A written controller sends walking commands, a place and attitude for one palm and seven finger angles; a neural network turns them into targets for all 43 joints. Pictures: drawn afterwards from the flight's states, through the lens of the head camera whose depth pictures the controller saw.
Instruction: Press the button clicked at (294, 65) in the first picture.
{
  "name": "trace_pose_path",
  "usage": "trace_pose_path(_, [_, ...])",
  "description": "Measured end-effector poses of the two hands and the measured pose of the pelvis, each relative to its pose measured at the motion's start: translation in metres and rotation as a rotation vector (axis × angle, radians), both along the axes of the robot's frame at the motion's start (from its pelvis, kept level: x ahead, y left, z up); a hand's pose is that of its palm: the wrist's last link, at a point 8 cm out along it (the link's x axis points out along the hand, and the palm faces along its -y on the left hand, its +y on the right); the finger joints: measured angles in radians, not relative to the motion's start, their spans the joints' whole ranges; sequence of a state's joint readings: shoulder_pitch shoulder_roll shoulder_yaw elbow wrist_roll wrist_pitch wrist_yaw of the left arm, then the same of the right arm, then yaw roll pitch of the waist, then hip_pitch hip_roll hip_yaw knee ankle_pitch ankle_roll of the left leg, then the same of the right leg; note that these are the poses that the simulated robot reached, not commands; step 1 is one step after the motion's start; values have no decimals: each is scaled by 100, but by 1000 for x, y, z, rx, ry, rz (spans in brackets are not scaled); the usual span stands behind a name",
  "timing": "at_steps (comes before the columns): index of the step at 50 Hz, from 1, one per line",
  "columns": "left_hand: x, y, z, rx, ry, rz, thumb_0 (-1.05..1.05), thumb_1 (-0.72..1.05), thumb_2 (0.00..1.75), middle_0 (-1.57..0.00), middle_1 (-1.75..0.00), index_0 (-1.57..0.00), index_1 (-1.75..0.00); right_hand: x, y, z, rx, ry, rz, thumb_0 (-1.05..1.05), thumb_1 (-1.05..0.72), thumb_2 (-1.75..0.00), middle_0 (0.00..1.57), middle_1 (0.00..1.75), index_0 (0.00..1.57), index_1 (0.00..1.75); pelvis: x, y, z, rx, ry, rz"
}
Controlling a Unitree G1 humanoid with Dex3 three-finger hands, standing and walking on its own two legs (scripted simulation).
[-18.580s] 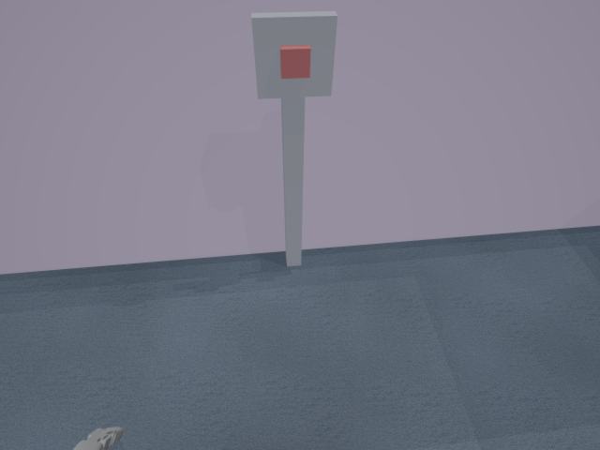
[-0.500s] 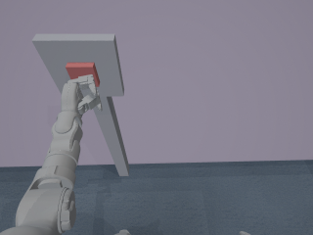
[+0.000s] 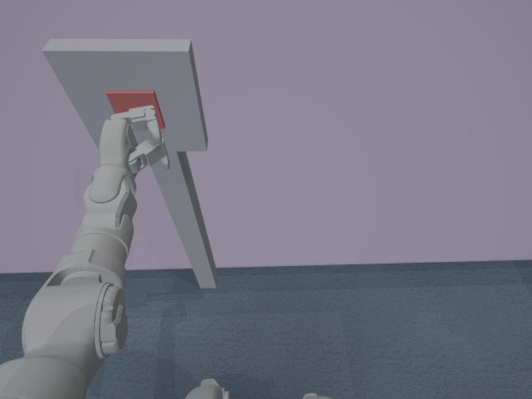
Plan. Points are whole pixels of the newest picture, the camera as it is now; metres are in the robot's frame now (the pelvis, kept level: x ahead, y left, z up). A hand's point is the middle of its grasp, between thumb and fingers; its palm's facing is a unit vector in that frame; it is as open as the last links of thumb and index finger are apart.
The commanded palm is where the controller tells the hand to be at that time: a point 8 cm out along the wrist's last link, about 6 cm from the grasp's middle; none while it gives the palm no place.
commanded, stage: press the button with the knuckle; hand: left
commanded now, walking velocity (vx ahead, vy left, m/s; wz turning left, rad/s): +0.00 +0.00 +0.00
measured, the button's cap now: (138, 106) +0.53 +0.18 +0.14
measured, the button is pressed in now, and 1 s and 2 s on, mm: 12 5 0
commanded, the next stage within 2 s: hold the button down briefly in 0.24 s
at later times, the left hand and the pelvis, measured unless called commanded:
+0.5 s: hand (162, 143) +0.47 +0.14 +0.11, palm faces +0.01 -1.00 -0.03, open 3.1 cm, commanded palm +0.48 +0.19 +0.11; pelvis -0.03 +0.00 -0.01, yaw +1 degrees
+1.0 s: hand (159, 149) +0.46 +0.15 +0.11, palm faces +0.00 -1.00 -0.01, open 3.0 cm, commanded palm +0.44 +0.20 +0.11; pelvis -0.02 +0.02 -0.01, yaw -1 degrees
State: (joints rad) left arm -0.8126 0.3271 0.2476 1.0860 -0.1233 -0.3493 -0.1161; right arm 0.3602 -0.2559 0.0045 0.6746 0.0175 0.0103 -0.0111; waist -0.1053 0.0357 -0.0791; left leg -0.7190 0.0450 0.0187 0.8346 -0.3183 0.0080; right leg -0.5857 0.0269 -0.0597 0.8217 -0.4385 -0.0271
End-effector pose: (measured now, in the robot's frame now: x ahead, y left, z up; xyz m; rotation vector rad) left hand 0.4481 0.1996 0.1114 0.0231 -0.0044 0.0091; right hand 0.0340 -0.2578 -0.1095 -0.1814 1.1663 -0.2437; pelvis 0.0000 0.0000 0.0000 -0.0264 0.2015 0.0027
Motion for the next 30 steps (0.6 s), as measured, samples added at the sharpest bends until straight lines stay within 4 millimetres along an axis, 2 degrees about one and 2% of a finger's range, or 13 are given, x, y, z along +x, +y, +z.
trace_pose_path(20, [3, -2, 1, 12, 0, 8, 2, 85, 103, -130, -150, -132, -150, -48, -2, -3, -34, 62, -6, 1, -91, -89, 20, 30, 20, 30, -21, 2, -7, -15, 21, 13])
trace_pose_path(30, [5, 0, 1, 5, 3, -7, 2, 84, 104, -130, -150, -134, -150, -62, 0, 0, -54, 61, -17, 1, -91, -89, 20, 30, 20, 30, -27, 6, -8, -21, 27, 9])
